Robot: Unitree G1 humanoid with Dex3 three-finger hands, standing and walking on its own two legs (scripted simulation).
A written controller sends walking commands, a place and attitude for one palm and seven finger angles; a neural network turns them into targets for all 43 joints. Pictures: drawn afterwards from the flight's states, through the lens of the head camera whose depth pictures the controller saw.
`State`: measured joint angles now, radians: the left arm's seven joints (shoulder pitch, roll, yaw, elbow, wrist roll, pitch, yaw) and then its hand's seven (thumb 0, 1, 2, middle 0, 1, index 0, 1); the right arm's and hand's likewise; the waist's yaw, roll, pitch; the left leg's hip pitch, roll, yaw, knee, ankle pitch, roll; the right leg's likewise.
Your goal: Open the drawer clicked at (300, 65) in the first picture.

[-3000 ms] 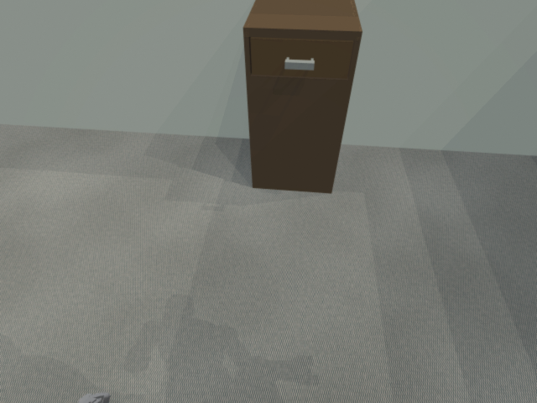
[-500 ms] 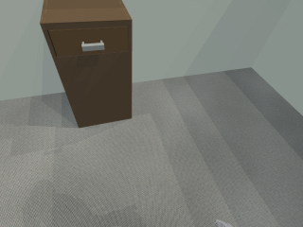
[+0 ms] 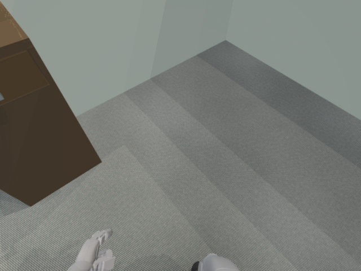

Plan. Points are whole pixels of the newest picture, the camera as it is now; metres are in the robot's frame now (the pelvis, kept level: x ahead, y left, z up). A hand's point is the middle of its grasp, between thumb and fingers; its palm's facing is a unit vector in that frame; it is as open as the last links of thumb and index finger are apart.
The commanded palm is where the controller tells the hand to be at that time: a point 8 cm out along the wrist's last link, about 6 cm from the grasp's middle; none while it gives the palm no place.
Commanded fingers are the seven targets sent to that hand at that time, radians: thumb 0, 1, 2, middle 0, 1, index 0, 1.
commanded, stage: turn to face it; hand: left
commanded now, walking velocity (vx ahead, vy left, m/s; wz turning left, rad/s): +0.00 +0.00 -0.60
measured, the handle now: out of the picture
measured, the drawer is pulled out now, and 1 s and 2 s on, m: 0.00 0.00 0.00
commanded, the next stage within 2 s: take the last steps up to it in 1.50 s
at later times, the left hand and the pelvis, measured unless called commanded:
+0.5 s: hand out of the picture +0.12 +0.24 -0.16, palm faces +0.08 -0.98 -0.17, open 7.4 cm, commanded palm none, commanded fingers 0.00 0.90 0.90 -0.20 -0.30 -0.20 -0.30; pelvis +0.07 +0.05 +0.02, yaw +2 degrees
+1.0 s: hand out of the picture +0.08 +0.22 -0.12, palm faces +0.32 -0.90 -0.30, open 7.4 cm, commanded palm none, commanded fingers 0.00 0.90 0.90 -0.20 -0.30 -0.20 -0.30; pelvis +0.05 +0.00 +0.03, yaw +19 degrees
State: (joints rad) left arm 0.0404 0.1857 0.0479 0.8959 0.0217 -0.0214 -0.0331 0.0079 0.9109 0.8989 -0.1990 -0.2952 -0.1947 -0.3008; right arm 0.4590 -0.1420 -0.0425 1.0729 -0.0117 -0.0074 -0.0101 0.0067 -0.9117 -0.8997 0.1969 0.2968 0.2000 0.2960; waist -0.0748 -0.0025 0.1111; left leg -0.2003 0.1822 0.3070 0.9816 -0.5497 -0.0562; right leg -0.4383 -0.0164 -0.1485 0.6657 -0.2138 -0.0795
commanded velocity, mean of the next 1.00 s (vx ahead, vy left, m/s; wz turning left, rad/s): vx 0.01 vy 0.00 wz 0.51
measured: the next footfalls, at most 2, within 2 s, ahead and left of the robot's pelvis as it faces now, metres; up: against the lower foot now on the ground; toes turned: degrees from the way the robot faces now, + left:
left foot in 0.34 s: +0.15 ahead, +0.14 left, +0.00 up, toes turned +2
right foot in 0.84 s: +0.11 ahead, -0.10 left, +0.00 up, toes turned +13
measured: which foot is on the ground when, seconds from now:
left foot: up 0.00-0.32, down 0.34-0.84, up 0.86-1.00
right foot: down 0.00-0.36, up 0.38-0.82, down 0.84-1.00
